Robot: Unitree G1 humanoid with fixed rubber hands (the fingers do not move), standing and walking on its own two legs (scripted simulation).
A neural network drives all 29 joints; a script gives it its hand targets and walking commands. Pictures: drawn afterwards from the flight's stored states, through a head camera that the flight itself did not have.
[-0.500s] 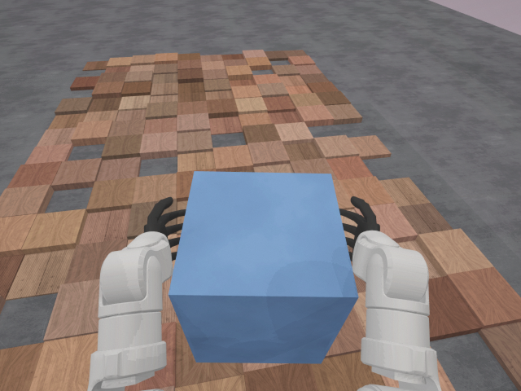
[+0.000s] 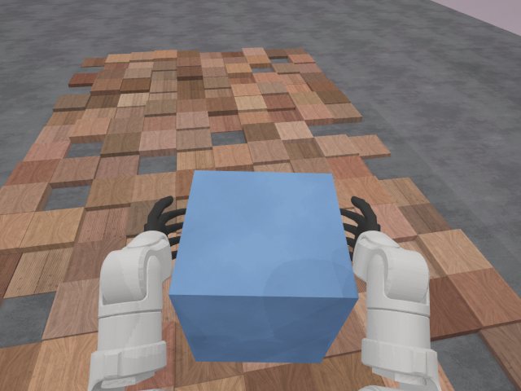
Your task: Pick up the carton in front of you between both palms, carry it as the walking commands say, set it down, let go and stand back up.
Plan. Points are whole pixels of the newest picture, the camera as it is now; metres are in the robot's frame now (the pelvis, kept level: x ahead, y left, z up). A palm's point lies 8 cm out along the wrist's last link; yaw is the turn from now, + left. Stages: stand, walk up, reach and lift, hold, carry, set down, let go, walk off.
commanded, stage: carry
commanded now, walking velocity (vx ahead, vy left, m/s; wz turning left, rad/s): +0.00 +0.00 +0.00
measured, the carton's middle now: (260, 271) +0.32 +0.00 +0.04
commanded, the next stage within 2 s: none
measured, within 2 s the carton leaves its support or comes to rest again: neither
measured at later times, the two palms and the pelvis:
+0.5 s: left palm (151, 246) +0.32 +0.15 +0.11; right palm (358, 245) +0.32 -0.15 +0.11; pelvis +0.00 +0.01 +0.00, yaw +0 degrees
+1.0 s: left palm (148, 248) +0.31 +0.16 +0.11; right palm (356, 247) +0.32 -0.14 +0.11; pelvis +0.00 +0.01 +0.00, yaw +0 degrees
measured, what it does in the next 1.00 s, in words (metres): stands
